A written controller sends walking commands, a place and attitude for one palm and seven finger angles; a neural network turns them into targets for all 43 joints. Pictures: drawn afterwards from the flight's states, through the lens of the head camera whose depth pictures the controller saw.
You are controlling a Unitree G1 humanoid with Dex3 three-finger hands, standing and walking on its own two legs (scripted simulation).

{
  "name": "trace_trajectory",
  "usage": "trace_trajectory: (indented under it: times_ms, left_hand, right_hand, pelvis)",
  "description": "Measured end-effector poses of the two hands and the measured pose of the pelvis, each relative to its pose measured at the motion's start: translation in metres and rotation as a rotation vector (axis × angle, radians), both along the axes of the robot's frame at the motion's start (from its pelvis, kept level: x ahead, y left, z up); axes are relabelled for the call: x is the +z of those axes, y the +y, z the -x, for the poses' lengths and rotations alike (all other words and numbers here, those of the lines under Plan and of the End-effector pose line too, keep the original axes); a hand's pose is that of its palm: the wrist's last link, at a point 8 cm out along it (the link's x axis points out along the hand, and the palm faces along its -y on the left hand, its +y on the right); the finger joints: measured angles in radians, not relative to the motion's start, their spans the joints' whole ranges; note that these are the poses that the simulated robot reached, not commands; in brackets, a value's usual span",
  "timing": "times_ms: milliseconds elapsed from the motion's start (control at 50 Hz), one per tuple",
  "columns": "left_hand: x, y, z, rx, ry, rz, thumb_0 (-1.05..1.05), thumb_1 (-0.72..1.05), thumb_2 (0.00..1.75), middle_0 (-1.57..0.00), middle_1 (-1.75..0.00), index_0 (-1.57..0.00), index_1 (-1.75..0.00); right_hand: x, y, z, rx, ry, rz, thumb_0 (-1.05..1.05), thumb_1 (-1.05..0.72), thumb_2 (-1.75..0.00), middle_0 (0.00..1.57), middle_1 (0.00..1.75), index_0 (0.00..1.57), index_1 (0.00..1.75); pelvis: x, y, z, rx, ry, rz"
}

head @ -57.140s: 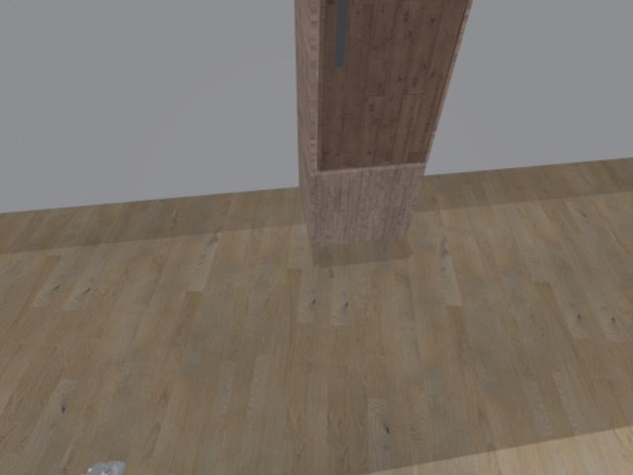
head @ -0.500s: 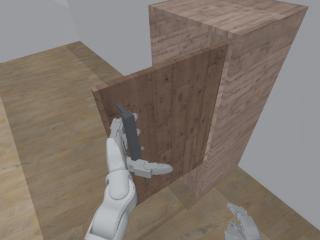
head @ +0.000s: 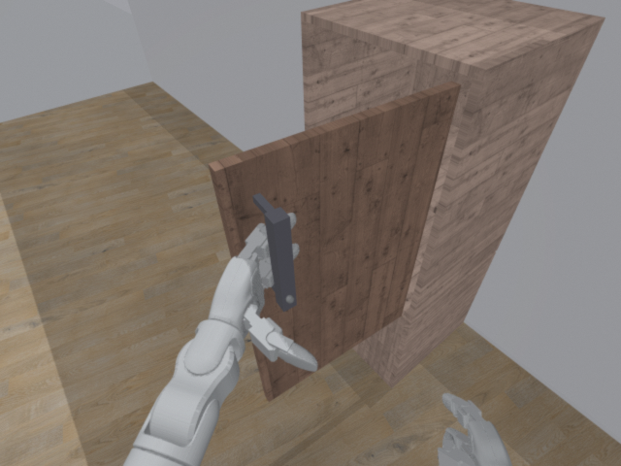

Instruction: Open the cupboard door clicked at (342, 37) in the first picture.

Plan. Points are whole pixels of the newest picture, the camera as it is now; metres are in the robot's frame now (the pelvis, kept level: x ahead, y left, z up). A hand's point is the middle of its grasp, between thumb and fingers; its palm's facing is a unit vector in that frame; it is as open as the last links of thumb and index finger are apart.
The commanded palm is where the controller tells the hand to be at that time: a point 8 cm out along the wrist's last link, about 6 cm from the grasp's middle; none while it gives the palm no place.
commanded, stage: slide the hand sideways off the handle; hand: left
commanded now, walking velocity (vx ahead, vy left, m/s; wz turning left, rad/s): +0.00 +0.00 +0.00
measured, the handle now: (274, 254) +0.34 +0.08 +0.12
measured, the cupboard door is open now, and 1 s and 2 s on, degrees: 85 85 85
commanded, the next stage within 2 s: draw the hand back to the body in 0.92 s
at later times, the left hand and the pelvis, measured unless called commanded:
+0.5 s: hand (264, 324) +0.25 +0.08 +0.11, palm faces -0.13 -0.99 -0.02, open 16.2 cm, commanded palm +0.22 +0.14 +0.12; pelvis +0.03 -0.01 +0.00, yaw -2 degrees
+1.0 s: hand (208, 360) +0.20 +0.13 +0.11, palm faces -0.06 -1.00 -0.05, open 16.3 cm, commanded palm +0.18 +0.18 +0.12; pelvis +0.02 -0.04 -0.01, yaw +0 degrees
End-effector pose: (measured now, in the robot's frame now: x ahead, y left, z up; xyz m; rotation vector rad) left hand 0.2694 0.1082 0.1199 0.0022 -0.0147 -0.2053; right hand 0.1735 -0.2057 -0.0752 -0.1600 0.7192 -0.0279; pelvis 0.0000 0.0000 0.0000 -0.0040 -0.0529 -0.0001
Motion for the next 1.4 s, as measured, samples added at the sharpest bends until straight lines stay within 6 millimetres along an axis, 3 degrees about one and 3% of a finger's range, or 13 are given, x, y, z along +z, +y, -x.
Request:
trace_trajectory:
  times_ms: [220,640,960,1120,1400]
  left_hand:
    - [-0.001,-0.002,0.008,0.022,-0.001,0.008,-0.02,-0.5,0.3,-0.18,-0.35,-0.18,-0.33]
    - [-0.004,0.036,0.046,0.092,0.028,-0.043,-0.02,-0.5,0.3,-0.19,-0.32,-0.18,-0.32]
    - [-0.005,0.077,0.086,0.163,-0.005,-0.054,-0.02,-0.5,0.3,-0.16,-0.31,-0.16,-0.31]
    - [-0.003,0.075,0.081,0.119,-0.029,-0.048,-0.02,-0.5,0.3,-0.15,-0.3,-0.16,-0.3]
    - [0.009,0.11,0.084,0.145,-0.014,-0.061,-0.02,-0.5,0.3,-0.15,-0.3,-0.15,-0.3]
  right_hand:
    - [0.008,0.0,-0.003,-0.019,-0.015,-0.02,0.01,-0.91,-0.9,0.2,0.3,0.2,0.3]
    - [0.009,-0.034,-0.033,-0.019,-0.089,0.0,0.01,-0.91,-0.9,0.2,0.3,0.2,0.3]
    - [0.005,-0.064,-0.02,-0.029,-0.13,0.051,0.02,-0.91,-0.9,0.2,0.3,0.2,0.3]
    - [0.007,-0.055,-0.011,-0.042,-0.163,0.052,0.02,-0.91,-0.9,0.2,0.3,0.2,0.3]
    - [0.015,-0.02,-0.015,-0.015,-0.194,0.03,0.02,-0.9,-0.9,0.2,0.3,0.2,0.3]
  pelvis:
    - [0.0,0.001,-0.01,-0.037,0.012,-0.002]
    - [-0.002,-0.026,-0.032,-0.022,0.05,-0.006]
    - [-0.007,-0.038,-0.021,0.003,0.06,0.004]
    - [-0.008,-0.03,-0.012,0.002,0.053,0.01]
    - [-0.002,-0.009,-0.014,-0.004,0.036,0.016]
